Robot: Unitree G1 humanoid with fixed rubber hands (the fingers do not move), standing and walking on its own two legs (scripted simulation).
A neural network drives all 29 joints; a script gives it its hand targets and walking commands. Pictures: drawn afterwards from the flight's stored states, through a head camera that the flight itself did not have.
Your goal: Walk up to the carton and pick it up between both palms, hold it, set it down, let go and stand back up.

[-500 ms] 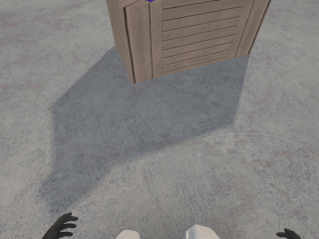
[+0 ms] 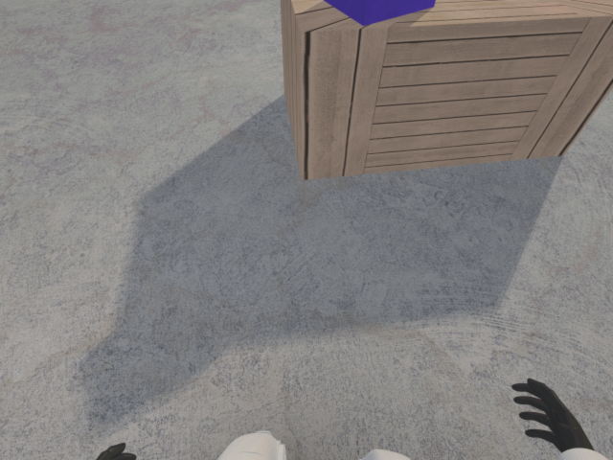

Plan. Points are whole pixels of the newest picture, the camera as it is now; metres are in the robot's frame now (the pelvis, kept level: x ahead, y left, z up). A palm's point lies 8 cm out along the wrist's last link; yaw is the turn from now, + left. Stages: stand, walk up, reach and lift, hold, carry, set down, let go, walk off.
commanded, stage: walk up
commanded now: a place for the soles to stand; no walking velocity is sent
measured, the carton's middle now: out of the picture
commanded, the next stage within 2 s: none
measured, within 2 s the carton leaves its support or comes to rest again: neither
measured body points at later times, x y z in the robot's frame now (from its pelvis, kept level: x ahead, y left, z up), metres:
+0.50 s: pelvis +0.13 -0.08 +0.01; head +0.15 -0.08 +0.46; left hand +0.21 +0.22 -0.10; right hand +0.29 -0.39 -0.06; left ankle +0.17 +0.05 -0.66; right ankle +0.14 -0.20 -0.70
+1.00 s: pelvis +0.26 -0.12 +0.00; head +0.27 -0.10 +0.45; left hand +0.33 +0.18 -0.12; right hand +0.38 -0.44 -0.07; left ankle +0.24 +0.03 -0.68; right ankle +0.33 -0.23 -0.70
